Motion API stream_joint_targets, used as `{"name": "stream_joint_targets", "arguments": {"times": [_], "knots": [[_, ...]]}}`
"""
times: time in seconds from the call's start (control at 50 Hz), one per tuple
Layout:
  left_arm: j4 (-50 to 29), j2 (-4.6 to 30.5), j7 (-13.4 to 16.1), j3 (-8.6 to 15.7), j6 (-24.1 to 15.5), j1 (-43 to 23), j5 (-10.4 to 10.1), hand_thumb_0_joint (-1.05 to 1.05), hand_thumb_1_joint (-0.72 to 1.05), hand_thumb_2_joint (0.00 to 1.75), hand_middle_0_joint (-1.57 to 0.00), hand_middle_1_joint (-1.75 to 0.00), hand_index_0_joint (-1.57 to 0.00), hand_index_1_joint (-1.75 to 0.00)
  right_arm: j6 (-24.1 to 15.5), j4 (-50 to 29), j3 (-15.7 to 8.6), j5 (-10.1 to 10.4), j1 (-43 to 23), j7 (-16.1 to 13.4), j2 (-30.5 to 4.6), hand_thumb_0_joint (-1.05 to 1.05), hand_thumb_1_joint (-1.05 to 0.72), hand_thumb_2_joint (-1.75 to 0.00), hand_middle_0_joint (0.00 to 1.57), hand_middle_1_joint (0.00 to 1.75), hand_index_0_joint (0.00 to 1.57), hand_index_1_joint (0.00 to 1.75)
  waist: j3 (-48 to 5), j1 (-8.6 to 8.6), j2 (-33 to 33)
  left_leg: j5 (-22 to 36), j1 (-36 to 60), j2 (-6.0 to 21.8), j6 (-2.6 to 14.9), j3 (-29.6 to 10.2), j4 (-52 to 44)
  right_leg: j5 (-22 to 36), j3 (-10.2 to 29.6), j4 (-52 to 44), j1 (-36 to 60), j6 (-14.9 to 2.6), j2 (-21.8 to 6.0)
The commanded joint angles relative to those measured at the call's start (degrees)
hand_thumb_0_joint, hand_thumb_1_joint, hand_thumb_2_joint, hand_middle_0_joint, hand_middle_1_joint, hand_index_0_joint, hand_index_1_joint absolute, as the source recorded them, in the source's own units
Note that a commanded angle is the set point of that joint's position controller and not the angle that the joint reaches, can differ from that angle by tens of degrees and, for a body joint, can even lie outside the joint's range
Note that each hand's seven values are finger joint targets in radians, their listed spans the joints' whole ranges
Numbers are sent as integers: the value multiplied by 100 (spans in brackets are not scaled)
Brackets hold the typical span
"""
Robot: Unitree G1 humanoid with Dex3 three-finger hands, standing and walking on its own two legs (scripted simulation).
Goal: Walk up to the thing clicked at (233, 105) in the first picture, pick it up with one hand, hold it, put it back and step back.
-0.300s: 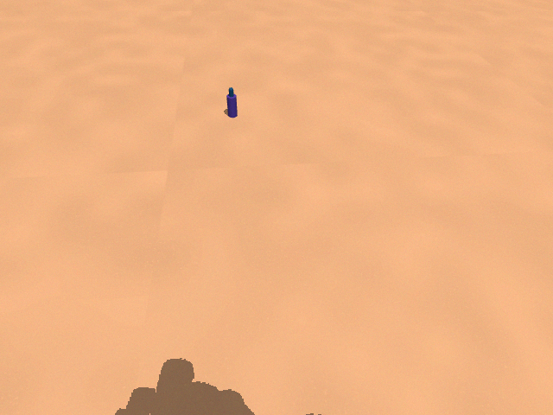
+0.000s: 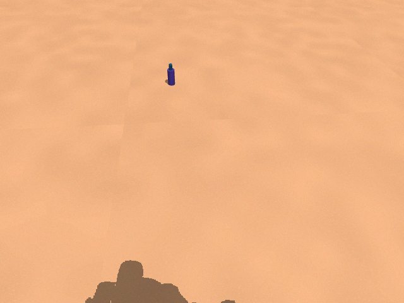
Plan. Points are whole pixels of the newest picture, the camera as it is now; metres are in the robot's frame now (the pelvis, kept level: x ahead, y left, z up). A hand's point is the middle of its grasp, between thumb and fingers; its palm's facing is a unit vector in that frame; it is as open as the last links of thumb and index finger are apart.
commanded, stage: stand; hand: left
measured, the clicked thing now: (171, 74) +2.09 +0.30 -0.68
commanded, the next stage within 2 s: walk up in 0.82 s
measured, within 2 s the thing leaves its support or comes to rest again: neither
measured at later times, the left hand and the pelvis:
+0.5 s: hand out of the picture +0.08 +0.25 -0.16, palm faces -0.02 -0.94 -0.34, open 7.4 cm; pelvis +0.01 +0.00 +0.00, yaw +0 degrees
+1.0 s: hand out of the picture +0.08 +0.28 -0.15, palm faces +0.05 -0.93 -0.36, open 7.4 cm; pelvis +0.03 +0.01 -0.01, yaw +2 degrees
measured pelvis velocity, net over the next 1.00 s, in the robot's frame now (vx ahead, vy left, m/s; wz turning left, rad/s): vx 0.03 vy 0.01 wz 0.04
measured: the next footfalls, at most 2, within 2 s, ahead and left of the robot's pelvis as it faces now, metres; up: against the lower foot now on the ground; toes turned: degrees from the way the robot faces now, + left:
left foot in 1.18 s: +0.20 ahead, +0.20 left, +0.00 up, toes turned +9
right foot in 1.64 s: +0.54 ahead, -0.07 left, +0.00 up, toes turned -3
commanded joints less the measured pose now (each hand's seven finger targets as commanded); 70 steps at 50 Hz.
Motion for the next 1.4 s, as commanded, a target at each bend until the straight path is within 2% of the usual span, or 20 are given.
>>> {"name": "stream_joint_targets", "arguments": {"times": [0.0,0.78,0.8,0.82,0.86,0.9,0.92,0.94,0.96,1.02,1.08,1.12,1.14,1.16,1.18,1.2,1.22,1.24,1.28,1.38], "knots": [[-348,1237,77,204,-126,-199,-20,0,90,90,-20,-30,-20,-30,-104,-315,-231,30,-211,-107,-1178,0,-90,-90,20,30,20,30,-433,-11,-95,791,34,741,147,-576,-341,633,495,-351,74,-233,-633],[-380,1263,95,227,-116,-216,-18,0,90,90,-20,-30,-20,-30,-96,-320,-227,34,-208,-118,-1197,0,-90,-90,20,30,20,30,-443,-25,-57,1085,126,769,133,-579,-385,884,443,-391,240,-215,-657],[-687,2056,-131,651,-250,111,55,0,90,90,-20,-30,-20,-30,-215,-626,-703,-51,132,81,-1888,0,-90,-90,20,30,20,30,-1146,7,-61,-2473,-16,681,614,-819,73,-2150,250,349,297,-423,-393],[-746,1874,-209,628,-261,-32,104,0,90,90,-20,-30,-20,-30,-212,-661,-729,-96,-94,174,-1920,0,-90,-90,20,30,20,30,-513,76,221,-3259,-715,789,718,-1085,13,-2756,380,666,-343,-507,-482],[-938,1677,-291,634,-321,-27,118,0,90,90,-20,-30,-20,-30,-238,-937,-739,-92,-375,262,-1706,0,-90,-90,20,30,20,30,147,212,222,-3047,-1496,983,778,-1353,130,-2688,622,793,-777,-620,-636],[-792,1854,-281,726,-376,748,130,0,90,90,-20,-30,-20,-30,-288,-1200,-733,-92,-863,324,-1501,0,-90,-90,20,30,20,30,36,654,-120,-2071,-2375,499,361,-745,903,-2636,1106,-32,372,-824,-955],[-657,2203,-257,821,-401,1189,161,0,90,90,-20,-30,-20,-30,-302,-1367,-690,-81,-1150,331,-1283,0,-90,-90,20,30,20,30,10,884,-898,-1591,-3574,-48,58,152,1940,-3376,2124,-1044,1487,-1175,-1624],[-771,2467,-231,888,-434,1113,172,0,90,90,-20,-30,-20,-30,-307,-1436,-670,-123,-1260,308,-1275,0,-90,-90,20,30,20,30,216,907,-1221,-1733,-4050,224,53,-142,2881,-3398,3089,-1605,1398,-1536,-2501],[-984,2473,-227,882,-466,686,147,0,90,90,-20,-30,-20,-30,-312,-1412,-715,-99,-1067,321,-1526,0,-90,-90,20,30,20,30,394,640,-788,-1596,-3867,506,35,-478,3107,-3468,3148,-1662,1027,-1638,-2614],[-1291,2355,-204,811,-499,-137,148,0,90,90,-20,-30,-20,-30,-317,-1233,-813,-28,-399,477,-1688,0,-90,-90,20,30,20,30,377,89,-942,-1561,-2846,927,37,-488,2435,-2789,1715,-1453,417,-1355,-2096],[-1351,2335,-285,783,-485,-118,143,0,90,90,-20,-30,-20,-30,-311,-1178,-869,-49,-140,578,-1614,0,-90,-90,20,30,20,30,149,19,-966,-820,-1380,579,22,186,1579,-2259,551,-1033,-346,-1043,-1423],[-1376,2233,-365,723,-433,-203,91,0,90,90,-20,-30,-20,-30,-299,-966,-930,-76,570,535,-1534,0,-90,-90,20,30,20,30,-61,-355,-548,-47,206,224,-4,746,1026,-1982,-106,-208,-1304,-913,-1032],[-1377,2005,-385,641,-408,-97,86,0,90,90,-20,-30,-20,-30,-317,-804,-1011,-111,1135,457,-1677,0,-90,-90,20,30,20,30,-371,-617,14,-263,1267,13,70,906,1044,-1377,-472,835,-1855,-828,-764],[-1390,1646,-393,510,-379,119,64,0,90,90,-20,-30,-20,-30,-343,-614,-1143,-198,1976,338,-1995,0,-90,-90,20,30,20,30,-849,-1035,1058,-1308,2432,288,301,223,706,-928,-858,2898,-2723,-661,-328],[-1659,1238,-367,412,-414,-109,8,0,90,90,-20,-30,-20,-30,-406,-711,-1239,-203,2455,246,-2737,0,-90,-90,20,30,20,30,-803,-1245,2416,-3708,2285,2098,821,-3433,-993,-2403,-168,4695,-3996,-402,517],[-1685,1855,-308,445,-421,-247,37,0,90,90,-20,-30,-20,-30,-400,-988,-1267,45,1654,265,-2971,0,-90,-90,20,30,20,30,-456,-880,1240,-4268,1369,2746,1527,-4544,-1699,-2004,728,4978,-3782,-492,46],[-1580,2028,-292,443,-448,-224,-35,0,90,90,-20,-30,-20,-30,-436,-1122,-1164,52,1124,229,-2662,0,-90,-90,20,30,20,30,-91,-543,296,-3609,998,2622,1447,-3645,-1377,-1394,957,5022,-3847,-456,-245],[-1370,2020,-325,484,-432,108,-118,0,90,90,-20,-30,-20,-30,-473,-1244,-1026,42,777,214,-2412,0,-90,-90,20,30,20,30,39,-278,176,-2941,758,2259,1274,-2623,-1043,-945,882,4721,-3695,-382,-455],[-1137,2036,-402,533,-402,470,-96,0,90,90,-20,-30,-20,-30,-542,-1334,-860,71,537,201,-2011,0,-90,-90,20,30,20,30,269,-19,391,-2223,-106,1819,958,-1481,-1184,-536,643,3929,-3063,-226,-708],[-1388,1887,-613,595,-294,161,-13,0,90,90,-20,-30,-20,-30,-665,-1440,-856,57,689,248,-2037,0,-90,-90,20,30,20,30,473,-106,685,-1936,-232,1745,1154,-707,-1614,73,217,2819,-2984,31,-771]]}}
